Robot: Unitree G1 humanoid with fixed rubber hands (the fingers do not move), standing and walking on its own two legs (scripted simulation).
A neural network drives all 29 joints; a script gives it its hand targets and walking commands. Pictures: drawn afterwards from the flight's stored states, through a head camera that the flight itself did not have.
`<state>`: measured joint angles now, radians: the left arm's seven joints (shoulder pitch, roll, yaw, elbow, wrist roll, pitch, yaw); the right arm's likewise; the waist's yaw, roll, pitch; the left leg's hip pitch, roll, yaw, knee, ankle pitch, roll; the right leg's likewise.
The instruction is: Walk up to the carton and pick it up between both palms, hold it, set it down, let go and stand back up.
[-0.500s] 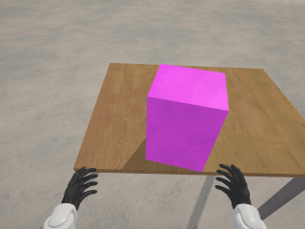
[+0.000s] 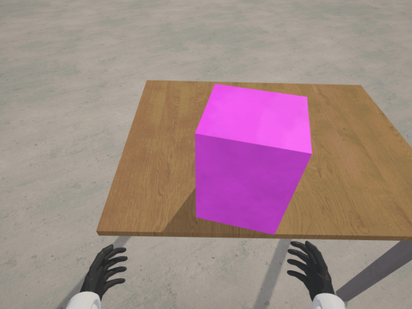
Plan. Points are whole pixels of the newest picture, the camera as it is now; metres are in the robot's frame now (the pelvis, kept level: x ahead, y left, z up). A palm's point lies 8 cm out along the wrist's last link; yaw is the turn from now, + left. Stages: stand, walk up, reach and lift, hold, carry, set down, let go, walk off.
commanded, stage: set down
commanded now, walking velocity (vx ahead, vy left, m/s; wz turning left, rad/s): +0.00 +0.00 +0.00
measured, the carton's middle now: (246, 162) +0.42 -0.07 +0.05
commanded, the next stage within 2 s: let go in 1.36 s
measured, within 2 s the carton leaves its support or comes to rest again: neither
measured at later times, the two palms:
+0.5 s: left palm (93, 299) +0.17 +0.23 -0.07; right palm (321, 303) +0.17 -0.20 -0.06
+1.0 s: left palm (96, 308) +0.16 +0.23 -0.08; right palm out of the picture +0.15 -0.21 -0.08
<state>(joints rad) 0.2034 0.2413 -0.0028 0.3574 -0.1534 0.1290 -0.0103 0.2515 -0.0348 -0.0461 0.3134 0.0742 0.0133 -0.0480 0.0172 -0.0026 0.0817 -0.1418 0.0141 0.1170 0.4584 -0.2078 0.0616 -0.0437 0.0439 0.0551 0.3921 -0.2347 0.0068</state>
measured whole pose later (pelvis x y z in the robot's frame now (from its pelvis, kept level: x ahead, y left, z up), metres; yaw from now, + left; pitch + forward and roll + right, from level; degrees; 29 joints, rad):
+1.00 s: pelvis +0.01 -0.01 +0.00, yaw +0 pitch -6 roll +0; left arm 0.20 0.24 0.00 0.53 -0.10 0.14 0.03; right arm 0.25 -0.09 -0.05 0.59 0.00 -0.10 0.04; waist 0.02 0.00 0.09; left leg -0.13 0.01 0.12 0.46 -0.22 0.04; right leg -0.06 0.05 0.06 0.44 -0.27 -0.01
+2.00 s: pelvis +0.01 -0.02 +0.00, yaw +0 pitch -5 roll +0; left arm 0.20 0.24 0.00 0.60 -0.07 0.09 0.03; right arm 0.25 -0.10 -0.05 0.64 -0.02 -0.12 0.04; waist 0.03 0.00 0.08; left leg -0.15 0.01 0.12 0.46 -0.22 0.04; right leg -0.09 0.04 0.05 0.46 -0.28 -0.01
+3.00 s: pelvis +0.01 -0.02 +0.00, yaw +0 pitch -4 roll +0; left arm 0.20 0.24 0.00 0.88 -0.04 -0.01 0.01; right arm 0.25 -0.19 -0.05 0.77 -0.02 -0.03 0.01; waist 0.01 0.01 0.08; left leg -0.18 0.00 0.12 0.46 -0.22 0.04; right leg -0.12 0.03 0.05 0.49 -0.30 -0.02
